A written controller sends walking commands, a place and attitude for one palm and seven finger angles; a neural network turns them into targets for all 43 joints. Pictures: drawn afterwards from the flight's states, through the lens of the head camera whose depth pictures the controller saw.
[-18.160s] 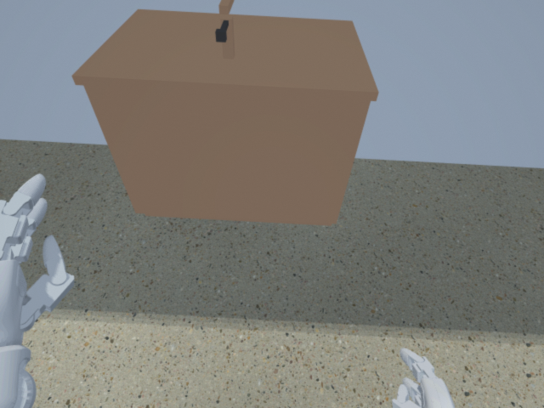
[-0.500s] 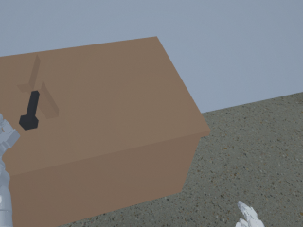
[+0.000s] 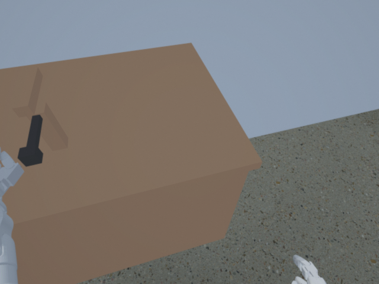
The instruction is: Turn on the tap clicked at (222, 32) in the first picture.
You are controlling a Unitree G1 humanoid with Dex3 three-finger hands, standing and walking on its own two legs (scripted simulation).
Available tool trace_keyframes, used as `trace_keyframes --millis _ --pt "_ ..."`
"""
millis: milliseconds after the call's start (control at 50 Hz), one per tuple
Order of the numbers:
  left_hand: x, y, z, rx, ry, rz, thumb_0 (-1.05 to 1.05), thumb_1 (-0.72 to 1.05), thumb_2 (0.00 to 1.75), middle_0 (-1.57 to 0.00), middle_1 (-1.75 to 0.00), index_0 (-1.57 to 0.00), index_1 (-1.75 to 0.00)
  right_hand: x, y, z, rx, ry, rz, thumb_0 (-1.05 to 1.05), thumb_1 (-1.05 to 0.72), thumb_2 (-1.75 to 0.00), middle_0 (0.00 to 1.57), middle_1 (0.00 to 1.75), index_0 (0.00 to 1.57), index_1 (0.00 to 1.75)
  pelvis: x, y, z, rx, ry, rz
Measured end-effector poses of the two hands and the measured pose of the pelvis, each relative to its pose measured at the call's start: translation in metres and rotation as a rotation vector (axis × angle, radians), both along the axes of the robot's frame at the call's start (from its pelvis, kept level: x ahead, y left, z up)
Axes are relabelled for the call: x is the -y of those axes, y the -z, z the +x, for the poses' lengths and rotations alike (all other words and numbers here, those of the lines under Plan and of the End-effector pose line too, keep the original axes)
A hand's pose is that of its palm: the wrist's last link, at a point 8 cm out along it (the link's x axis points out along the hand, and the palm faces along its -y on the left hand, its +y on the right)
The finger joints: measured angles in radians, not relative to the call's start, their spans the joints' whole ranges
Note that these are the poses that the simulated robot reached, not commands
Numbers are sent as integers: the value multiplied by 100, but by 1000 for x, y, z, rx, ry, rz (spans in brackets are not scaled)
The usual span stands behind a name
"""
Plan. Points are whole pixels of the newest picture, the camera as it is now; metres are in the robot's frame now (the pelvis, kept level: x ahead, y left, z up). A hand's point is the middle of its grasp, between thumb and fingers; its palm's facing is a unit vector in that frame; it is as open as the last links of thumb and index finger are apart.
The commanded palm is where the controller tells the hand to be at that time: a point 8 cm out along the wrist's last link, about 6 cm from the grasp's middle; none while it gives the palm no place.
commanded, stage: push the lever round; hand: left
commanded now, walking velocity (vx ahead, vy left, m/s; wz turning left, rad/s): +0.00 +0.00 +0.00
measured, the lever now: (30, 155) +0.31 +0.33 +0.12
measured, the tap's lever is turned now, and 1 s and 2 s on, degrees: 1 17 42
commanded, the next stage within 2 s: none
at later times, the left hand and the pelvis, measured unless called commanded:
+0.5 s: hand (30, 166) +0.30 +0.33 +0.11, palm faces +0.57 -0.82 -0.09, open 7.7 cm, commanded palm +0.25 +0.36 +0.11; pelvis +0.00 -0.01 +0.00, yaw +1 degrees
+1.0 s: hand (47, 163) +0.31 +0.30 +0.11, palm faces +0.59 -0.81 -0.07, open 7.7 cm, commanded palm +0.26 +0.32 +0.11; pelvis +0.00 -0.01 +0.00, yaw +0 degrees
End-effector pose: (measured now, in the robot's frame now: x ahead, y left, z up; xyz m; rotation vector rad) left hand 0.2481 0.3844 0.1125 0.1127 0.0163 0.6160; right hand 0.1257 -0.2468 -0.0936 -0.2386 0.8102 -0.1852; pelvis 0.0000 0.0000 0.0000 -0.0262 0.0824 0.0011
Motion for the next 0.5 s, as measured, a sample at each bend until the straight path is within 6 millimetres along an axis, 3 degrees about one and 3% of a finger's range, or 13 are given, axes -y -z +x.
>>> trace_keyframes --millis 260,500 --pt "13 -1 3 11 33 -11 2 91 90 -15 -15 -16 -15 1 -4 17 34 -19 -1 2 -90 -90 20 30 20 30 2 0 2 2 -6 2" --pt "24 -1 2 16 14 -9 2 92 90 -15 -15 -16 -15 2 -2 20 34 -29 4 2 -90 -90 20 30 20 30 6 1 2 11 -11 4"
